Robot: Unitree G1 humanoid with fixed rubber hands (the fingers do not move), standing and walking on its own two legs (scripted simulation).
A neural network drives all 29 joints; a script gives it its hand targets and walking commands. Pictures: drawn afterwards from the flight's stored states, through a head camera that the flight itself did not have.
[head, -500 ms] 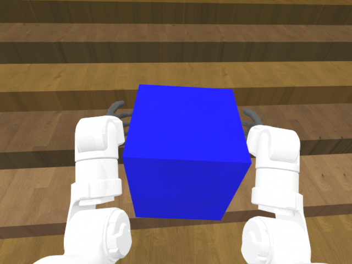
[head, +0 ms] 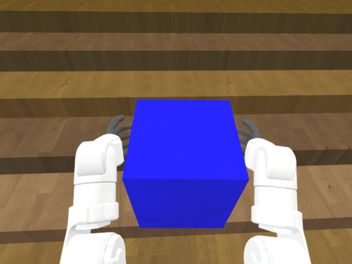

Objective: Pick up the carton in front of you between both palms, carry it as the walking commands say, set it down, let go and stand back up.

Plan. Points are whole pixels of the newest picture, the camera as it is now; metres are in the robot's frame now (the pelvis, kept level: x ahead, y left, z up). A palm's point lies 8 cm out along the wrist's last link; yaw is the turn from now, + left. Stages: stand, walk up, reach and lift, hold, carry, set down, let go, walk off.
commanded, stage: carry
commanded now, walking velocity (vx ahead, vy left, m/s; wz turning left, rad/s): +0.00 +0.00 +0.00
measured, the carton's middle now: (182, 167) +0.34 +0.00 +0.06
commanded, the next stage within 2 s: none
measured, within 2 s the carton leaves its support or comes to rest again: neither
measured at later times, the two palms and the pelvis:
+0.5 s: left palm (115, 151) +0.32 +0.14 +0.13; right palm (257, 155) +0.32 -0.16 +0.13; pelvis -0.01 -0.01 +0.00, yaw +0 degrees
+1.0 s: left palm (122, 118) +0.39 +0.14 +0.16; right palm (255, 118) +0.40 -0.16 +0.16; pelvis +0.05 -0.02 +0.00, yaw -1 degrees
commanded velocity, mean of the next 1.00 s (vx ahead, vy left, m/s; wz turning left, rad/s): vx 0.22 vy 0.00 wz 0.00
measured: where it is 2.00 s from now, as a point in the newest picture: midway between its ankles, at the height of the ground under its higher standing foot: (179, 198)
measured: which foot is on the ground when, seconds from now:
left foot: down 0.00-0.90, up 0.92-1.00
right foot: down 0.00-1.00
